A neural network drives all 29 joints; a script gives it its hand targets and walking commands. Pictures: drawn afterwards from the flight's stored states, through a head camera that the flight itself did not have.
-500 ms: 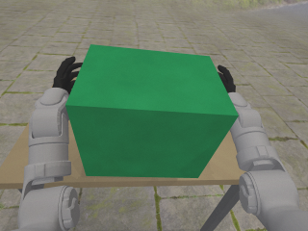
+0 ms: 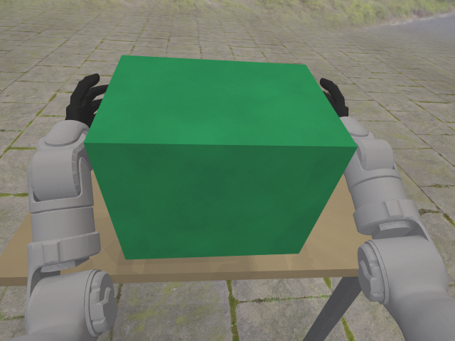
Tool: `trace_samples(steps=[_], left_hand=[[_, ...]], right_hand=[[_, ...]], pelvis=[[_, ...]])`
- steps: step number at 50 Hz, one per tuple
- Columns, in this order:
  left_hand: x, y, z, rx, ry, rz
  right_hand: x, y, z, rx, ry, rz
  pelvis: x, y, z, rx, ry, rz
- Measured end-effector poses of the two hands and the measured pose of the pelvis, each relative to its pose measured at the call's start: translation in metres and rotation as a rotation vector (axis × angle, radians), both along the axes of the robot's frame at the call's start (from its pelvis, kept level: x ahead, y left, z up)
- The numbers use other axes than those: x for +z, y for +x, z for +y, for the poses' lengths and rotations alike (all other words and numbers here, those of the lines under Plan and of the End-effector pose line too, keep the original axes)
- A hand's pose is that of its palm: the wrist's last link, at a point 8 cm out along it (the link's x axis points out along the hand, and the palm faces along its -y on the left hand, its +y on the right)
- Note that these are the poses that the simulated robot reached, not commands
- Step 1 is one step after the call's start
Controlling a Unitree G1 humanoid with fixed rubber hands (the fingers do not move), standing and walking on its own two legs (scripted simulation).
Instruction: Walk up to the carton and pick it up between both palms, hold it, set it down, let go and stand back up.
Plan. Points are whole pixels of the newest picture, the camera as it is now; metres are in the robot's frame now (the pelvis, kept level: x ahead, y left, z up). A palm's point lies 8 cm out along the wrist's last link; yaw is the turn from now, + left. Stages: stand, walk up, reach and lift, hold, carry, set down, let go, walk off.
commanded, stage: reach and lift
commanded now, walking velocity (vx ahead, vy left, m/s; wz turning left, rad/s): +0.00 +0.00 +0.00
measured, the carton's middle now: (216, 161) +0.36 +0.01 +0.19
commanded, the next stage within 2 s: hold in 0.88 s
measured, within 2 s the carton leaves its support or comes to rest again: neither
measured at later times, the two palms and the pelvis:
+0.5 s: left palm (81, 111) +0.36 +0.20 +0.28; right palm (338, 111) +0.38 -0.19 +0.28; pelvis +0.00 +0.00 +0.00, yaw +0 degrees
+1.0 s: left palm (79, 96) +0.36 +0.20 +0.30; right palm (345, 98) +0.38 -0.20 +0.30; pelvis +0.00 +0.00 +0.00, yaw +0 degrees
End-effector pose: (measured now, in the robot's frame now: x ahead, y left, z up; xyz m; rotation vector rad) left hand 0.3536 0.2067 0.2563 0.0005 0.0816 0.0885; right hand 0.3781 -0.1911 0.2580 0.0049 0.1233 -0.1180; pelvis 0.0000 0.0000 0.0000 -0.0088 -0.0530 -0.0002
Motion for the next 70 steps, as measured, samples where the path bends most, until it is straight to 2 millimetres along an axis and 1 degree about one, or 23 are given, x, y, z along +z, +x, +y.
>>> trace_samples(steps=[14, 47, 52, 61, 70], left_hand=[[0.014, 0.004, -0.001, -0.008, -0.003, 0.007], [0.039, 0.007, -0.002, -0.020, 0.003, 0.009], [0.047, 0.005, -0.007, -0.021, 0.013, -0.007], [0.054, 0.008, -0.021, -0.038, -0.007, 0.013], [0.063, 0.006, -0.017, -0.031, -0.003, 0.019]], right_hand=[[0.014, 0.002, -0.002, -0.005, -0.006, 0.008], [0.041, 0.002, -0.003, -0.009, -0.023, 0.013], [0.051, -0.001, -0.008, -0.014, -0.021, -0.002], [0.065, -0.006, -0.021, -0.035, -0.034, 0.019], [0.068, -0.004, -0.018, -0.023, -0.033, 0.027]], pelvis=[[0.000, 0.001, -0.002, 0.000, -0.001, 0.005], [0.000, 0.001, -0.004, -0.005, -0.004, 0.016], [0.000, 0.001, -0.005, -0.003, -0.005, 0.020], [0.000, 0.001, -0.008, -0.018, -0.004, 0.025], [0.000, 0.001, -0.011, -0.014, -0.003, 0.027]])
